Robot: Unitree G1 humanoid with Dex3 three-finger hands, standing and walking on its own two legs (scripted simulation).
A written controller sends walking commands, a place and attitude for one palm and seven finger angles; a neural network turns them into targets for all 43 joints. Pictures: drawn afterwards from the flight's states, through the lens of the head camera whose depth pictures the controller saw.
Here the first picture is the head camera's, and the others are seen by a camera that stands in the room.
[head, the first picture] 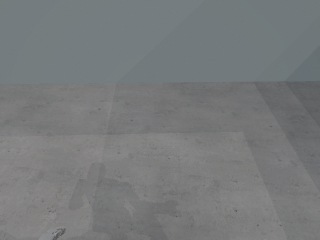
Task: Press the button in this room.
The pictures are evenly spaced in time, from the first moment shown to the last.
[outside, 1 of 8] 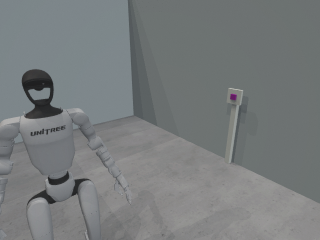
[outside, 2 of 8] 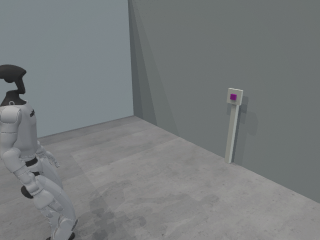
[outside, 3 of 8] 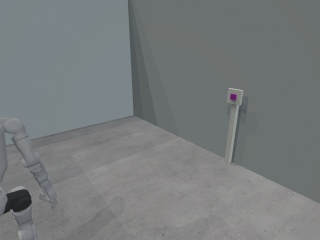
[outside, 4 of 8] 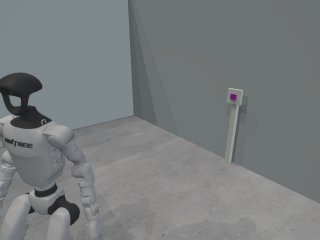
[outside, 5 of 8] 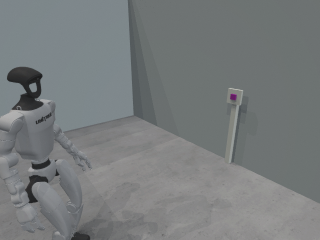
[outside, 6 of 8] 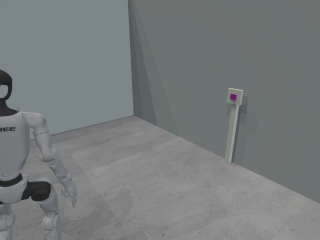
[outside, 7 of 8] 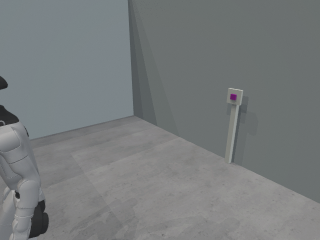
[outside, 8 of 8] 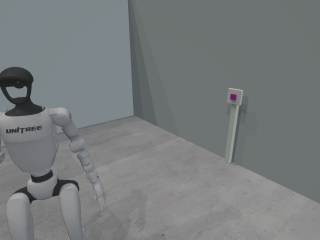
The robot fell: no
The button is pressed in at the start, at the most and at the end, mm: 0 0 0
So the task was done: no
